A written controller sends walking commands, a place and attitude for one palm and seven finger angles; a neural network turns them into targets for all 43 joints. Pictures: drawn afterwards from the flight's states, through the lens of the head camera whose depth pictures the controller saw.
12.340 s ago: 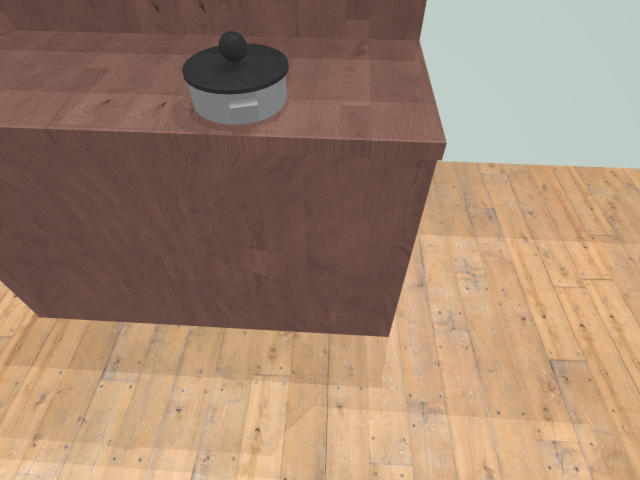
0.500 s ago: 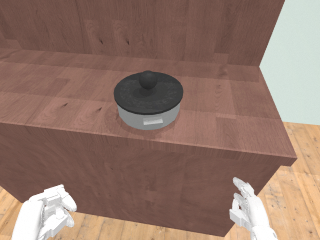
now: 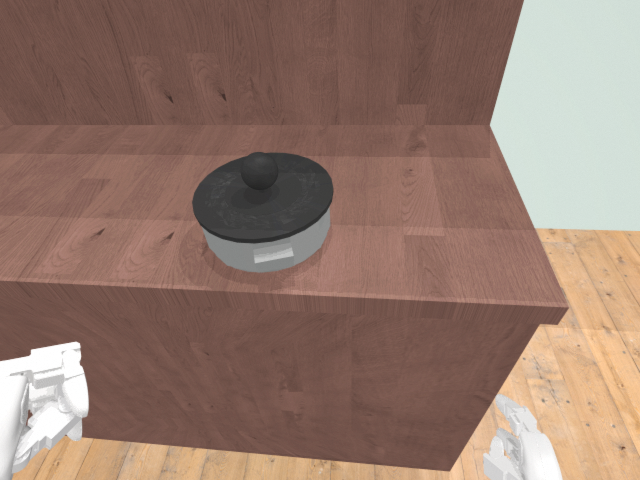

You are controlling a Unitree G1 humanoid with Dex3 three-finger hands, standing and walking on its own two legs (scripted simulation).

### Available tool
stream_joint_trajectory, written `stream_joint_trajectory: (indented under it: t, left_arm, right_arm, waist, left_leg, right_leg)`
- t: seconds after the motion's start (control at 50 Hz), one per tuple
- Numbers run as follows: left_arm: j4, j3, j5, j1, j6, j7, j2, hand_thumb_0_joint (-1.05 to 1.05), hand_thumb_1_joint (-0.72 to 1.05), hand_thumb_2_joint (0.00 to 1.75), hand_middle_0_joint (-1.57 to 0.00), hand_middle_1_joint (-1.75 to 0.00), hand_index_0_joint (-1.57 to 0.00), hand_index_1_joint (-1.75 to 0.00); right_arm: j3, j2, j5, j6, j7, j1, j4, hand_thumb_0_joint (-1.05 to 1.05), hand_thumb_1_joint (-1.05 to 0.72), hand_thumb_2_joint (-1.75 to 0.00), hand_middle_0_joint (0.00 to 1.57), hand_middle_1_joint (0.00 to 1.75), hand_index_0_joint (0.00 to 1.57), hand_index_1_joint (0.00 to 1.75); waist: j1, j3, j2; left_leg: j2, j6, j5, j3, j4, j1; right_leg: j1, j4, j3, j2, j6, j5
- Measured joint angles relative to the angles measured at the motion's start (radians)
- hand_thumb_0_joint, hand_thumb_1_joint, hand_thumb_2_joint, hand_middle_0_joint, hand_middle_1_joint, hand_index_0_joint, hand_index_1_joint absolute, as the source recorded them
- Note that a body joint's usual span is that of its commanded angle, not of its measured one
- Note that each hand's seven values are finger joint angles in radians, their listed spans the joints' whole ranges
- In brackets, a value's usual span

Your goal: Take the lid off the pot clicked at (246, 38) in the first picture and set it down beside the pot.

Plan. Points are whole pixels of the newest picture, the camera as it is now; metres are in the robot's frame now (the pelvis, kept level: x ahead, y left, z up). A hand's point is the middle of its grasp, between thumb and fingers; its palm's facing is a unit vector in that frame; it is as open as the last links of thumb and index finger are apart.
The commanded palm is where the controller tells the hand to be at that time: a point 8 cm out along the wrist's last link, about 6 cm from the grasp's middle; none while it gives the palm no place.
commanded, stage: raise the hand higher, near the body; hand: left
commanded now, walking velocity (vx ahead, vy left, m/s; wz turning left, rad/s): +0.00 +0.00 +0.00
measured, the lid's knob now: (259, 171) +0.48 +0.15 +0.16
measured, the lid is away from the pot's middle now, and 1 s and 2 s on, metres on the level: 0.00 0.00 0.00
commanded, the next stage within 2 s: reach forward and open the fingers in 0.40 s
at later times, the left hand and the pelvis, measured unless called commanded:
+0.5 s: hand (57, 328) +0.18 +0.25 +0.20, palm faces +0.41 -0.80 -0.44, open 3.1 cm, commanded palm +0.13 +0.29 +0.22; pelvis +0.00 +0.02 +0.00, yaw +0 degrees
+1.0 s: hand (31, 310) +0.20 +0.29 +0.20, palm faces +0.06 +0.01 -1.00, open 3.9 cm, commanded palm +0.17 +0.29 +0.26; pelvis -0.03 +0.04 -0.01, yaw +2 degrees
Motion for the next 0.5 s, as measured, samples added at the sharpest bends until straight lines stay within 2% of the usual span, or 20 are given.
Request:
stream_joint_trajectory:
  t: [0.24, 0.5]
  left_arm:
    - [-0.062, 0.013, -0.008, -0.106, -0.018, -0.005, -0.002, 0.01, 0.89, 0.90, -1.30, -1.50, -1.31, -1.49]
    - [-0.116, 0.052, -0.021, -0.217, -0.029, -0.008, 0.014, 0.01, 0.89, 0.90, -1.30, -1.50, -1.31, -1.50]
  right_arm:
    - [0.033, 0.021, -0.007, -0.012, 0.016, -0.037, -0.032, 0.02, -0.90, -0.90, 0.20, 0.29, 0.20, 0.30]
    - [0.062, 0.031, -0.014, 0.006, 0.039, -0.016, -0.019, 0.02, -0.90, -0.90, 0.21, 0.30, 0.21, 0.30]
  waist:
    - [0.017, 0.005, -0.011]
    - [0.014, 0.021, -0.012]
  left_leg:
    - [-0.011, 0.009, -0.009, 0.000, 0.000, 0.014]
    - [-0.027, 0.026, -0.015, 0.008, 0.012, 0.010]
  right_leg:
    - [0.015, 0.000, 0.000, -0.011, 0.010, -0.008]
    - [0.006, 0.021, 0.006, -0.028, 0.027, -0.018]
